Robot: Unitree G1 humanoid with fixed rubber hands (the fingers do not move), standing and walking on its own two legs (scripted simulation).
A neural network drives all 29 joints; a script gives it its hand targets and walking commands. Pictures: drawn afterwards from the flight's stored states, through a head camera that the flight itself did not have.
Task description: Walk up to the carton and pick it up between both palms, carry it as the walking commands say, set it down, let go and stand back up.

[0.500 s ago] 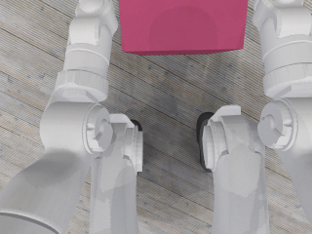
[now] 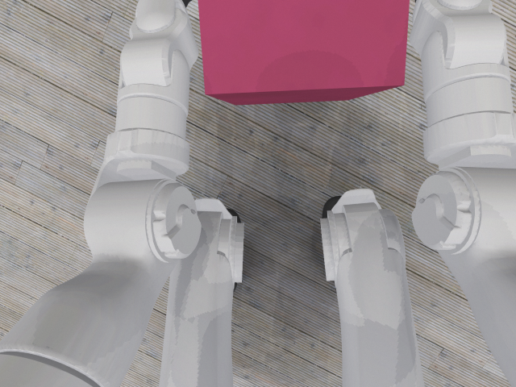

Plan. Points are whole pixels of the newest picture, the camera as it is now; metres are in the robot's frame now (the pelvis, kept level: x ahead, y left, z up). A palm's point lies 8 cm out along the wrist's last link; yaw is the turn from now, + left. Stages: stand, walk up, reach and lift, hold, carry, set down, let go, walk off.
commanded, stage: reach and lift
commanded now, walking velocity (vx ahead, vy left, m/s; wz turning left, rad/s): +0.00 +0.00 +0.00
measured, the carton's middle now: (294, 15) +0.55 -0.05 -0.20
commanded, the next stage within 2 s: none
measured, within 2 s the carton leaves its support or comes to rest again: neither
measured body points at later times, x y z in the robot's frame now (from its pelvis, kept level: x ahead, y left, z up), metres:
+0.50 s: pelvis +0.01 +0.00 +0.04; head +0.34 -0.03 +0.35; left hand +0.56 +0.10 -0.07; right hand +0.54 -0.19 -0.08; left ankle +0.10 +0.13 -0.37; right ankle +0.11 -0.13 -0.37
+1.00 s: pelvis +0.00 +0.00 +0.09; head +0.30 -0.03 +0.43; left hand +0.54 +0.10 +0.01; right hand +0.52 -0.19 +0.00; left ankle +0.10 +0.14 -0.37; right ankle +0.11 -0.13 -0.37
